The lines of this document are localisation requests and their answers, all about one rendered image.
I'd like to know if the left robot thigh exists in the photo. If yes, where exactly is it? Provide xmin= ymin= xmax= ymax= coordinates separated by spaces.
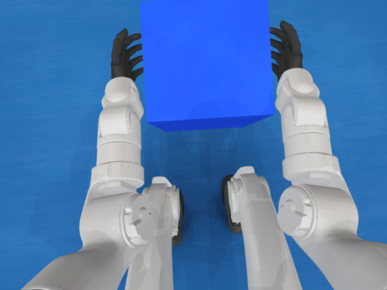
xmin=125 ymin=183 xmax=180 ymax=290

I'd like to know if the robot left forearm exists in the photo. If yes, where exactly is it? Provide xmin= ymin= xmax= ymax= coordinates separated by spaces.
xmin=79 ymin=77 xmax=145 ymax=239

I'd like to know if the right robot foot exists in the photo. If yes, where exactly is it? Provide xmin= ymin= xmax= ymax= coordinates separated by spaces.
xmin=221 ymin=175 xmax=242 ymax=234

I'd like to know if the robot left upper arm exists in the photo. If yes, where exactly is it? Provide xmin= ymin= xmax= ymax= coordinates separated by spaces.
xmin=21 ymin=192 xmax=155 ymax=290

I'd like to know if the carton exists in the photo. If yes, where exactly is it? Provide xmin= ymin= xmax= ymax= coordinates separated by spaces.
xmin=140 ymin=0 xmax=275 ymax=132

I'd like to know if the robot left hand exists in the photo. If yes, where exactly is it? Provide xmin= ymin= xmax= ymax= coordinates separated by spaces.
xmin=111 ymin=29 xmax=143 ymax=82

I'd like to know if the robot right forearm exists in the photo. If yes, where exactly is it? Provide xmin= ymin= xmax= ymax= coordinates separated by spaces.
xmin=275 ymin=68 xmax=359 ymax=223

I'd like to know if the robot right upper arm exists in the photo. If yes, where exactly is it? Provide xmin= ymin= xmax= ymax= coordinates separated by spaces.
xmin=277 ymin=183 xmax=387 ymax=290

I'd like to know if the robot right hand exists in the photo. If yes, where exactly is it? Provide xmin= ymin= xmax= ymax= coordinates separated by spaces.
xmin=269 ymin=21 xmax=303 ymax=82

